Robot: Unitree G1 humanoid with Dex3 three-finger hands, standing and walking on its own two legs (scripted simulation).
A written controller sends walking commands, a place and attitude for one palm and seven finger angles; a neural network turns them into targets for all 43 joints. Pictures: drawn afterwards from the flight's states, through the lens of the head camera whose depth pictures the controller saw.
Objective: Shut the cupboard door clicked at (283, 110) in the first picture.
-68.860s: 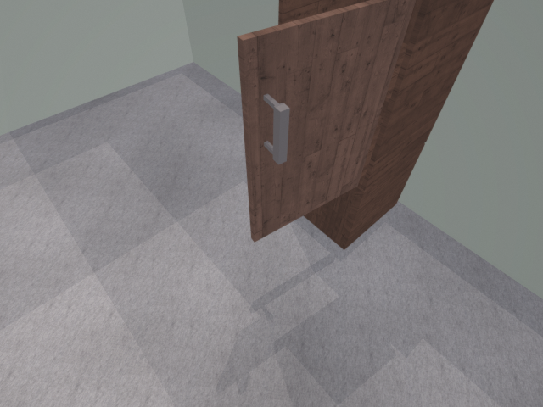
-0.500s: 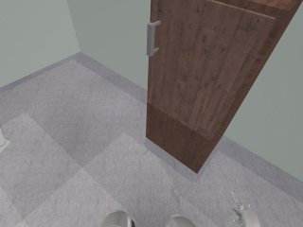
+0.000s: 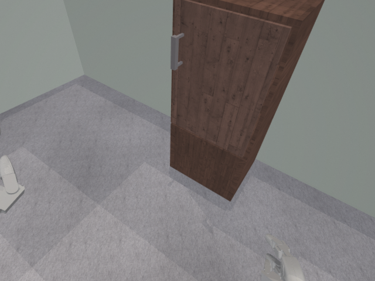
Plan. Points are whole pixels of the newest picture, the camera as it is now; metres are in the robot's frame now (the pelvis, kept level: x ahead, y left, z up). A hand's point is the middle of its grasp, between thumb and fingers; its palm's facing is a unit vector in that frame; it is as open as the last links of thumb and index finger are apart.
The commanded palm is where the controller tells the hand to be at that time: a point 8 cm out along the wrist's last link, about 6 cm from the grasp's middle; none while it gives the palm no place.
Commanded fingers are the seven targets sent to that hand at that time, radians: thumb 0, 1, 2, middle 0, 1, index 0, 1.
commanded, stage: stop stepping back and stand still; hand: left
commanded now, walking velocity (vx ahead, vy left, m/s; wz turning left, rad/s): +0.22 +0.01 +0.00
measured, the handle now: (177, 51) +0.91 +0.11 +0.08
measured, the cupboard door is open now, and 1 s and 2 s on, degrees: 0 0 0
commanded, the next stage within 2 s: let the arm hang, fingers relaxed in 1.22 s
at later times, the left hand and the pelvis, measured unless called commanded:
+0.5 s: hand (16, 225) +0.14 +0.25 +0.18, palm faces +0.36 -0.81 -0.45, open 7.4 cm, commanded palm +0.10 +0.29 +0.19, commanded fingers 0.00 0.90 0.90 -0.20 -0.30 -0.20 -0.30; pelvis -0.07 +0.01 +0.00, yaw -6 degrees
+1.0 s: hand (26, 198) +0.19 +0.27 +0.17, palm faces +0.34 -0.82 -0.46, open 7.4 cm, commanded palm +0.13 +0.31 +0.19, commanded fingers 0.00 0.90 0.90 -0.20 -0.30 -0.20 -0.30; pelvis -0.03 +0.02 +0.01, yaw -5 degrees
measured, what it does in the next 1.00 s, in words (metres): steps on the spot: right foot, then left foot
